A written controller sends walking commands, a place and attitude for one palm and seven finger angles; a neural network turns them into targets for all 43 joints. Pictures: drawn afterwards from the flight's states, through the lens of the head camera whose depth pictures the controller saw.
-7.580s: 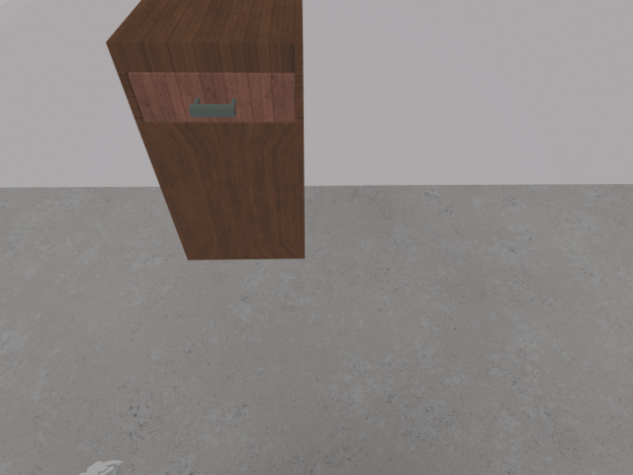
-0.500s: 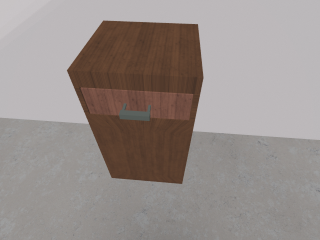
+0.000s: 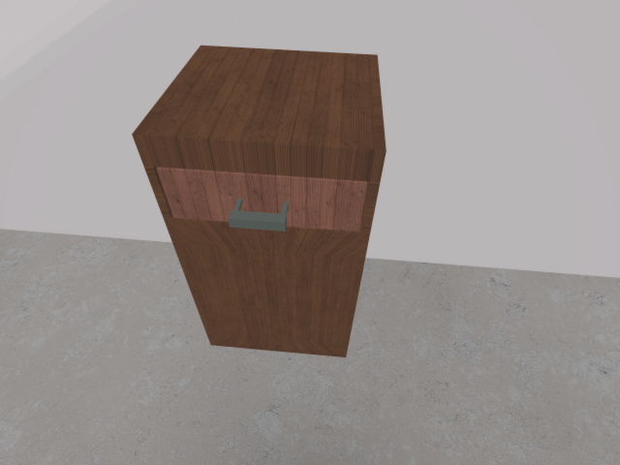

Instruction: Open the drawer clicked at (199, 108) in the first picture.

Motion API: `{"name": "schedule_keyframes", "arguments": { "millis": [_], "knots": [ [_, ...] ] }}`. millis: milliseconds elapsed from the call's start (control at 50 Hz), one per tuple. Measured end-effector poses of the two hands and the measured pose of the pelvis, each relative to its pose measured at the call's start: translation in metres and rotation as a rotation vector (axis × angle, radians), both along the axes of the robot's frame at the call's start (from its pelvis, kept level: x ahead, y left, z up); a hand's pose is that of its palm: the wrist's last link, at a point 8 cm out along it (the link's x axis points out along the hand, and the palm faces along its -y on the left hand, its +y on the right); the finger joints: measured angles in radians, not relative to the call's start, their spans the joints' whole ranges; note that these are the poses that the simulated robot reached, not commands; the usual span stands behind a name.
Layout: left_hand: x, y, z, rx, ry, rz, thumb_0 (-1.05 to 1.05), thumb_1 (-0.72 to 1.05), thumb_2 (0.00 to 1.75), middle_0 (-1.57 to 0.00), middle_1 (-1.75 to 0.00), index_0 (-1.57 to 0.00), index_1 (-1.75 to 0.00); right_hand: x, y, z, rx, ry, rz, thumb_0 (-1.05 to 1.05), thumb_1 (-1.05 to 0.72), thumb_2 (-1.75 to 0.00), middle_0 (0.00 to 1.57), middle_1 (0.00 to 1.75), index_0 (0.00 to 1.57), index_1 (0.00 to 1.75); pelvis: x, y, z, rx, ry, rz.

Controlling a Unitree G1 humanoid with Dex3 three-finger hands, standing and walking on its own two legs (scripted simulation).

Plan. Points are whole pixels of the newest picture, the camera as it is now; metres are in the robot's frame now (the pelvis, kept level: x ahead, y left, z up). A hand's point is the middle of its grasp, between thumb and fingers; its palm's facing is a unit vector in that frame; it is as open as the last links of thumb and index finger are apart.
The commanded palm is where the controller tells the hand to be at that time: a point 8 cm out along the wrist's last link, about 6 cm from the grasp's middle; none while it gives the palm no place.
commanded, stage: look again from close up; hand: left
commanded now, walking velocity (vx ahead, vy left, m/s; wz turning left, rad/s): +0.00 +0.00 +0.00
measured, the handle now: (260, 212) +0.60 +0.14 -0.07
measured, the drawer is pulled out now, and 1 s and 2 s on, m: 0.00 0.00 0.00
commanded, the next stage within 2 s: shuffle to correct the standing spot in 0.46 s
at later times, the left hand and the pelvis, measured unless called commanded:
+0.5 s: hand out of the picture +0.02 +0.17 -0.18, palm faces +0.02 -0.99 -0.16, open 7.4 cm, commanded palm none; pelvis +0.02 +0.01 +0.00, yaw +0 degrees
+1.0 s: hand out of the picture +0.05 +0.13 -0.18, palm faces +0.01 -0.99 -0.17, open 7.4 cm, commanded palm none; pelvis +0.06 -0.03 +0.00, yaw -1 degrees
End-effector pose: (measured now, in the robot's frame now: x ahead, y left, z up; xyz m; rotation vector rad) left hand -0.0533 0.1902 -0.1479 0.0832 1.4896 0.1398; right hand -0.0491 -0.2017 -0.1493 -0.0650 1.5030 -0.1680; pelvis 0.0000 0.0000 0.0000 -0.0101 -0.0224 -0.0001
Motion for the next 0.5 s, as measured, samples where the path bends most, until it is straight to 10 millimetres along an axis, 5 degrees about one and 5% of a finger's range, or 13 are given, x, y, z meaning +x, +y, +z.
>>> {"name": "schedule_keyframes", "arguments": {
  "millis": [100,280,500],
  "knots": [
    [0.005,0.009,-0.009,0.005,-0.026,-0.018,0.0,0.91,0.89,-0.2,-0.3,-0.2,-0.29,0.019,-0.002,-0.006,-0.005,-0.078,0.03,0.01,-0.91,-0.9,0.2,0.3,0.2,0.3,-0.003,0.003,-0.01,-0.028,0.004,0.018],
    [0.053,0.034,-0.005,0.051,-0.153,-0.016,0.0,0.91,0.89,-0.2,-0.3,-0.2,-0.29,0.053,-0.004,-0.005,-0.03,-0.141,0.077,0.02,-0.93,-0.9,0.2,0.3,0.2,0.3,0.009,0.011,-0.01,-0.008,0.008,0.017],
    [0.072,0.032,-0.004,0.027,-0.141,-0.04,0.0,0.91,0.9,-0.2,-0.3,-0.2,-0.29,0.088,-0.016,0.009,-0.074,-0.189,0.094,0.01,-0.92,-0.9,0.2,0.3,0.2,0.3,0.023,0.01,-0.004,0.0,0.016,0.008]
  ]
}}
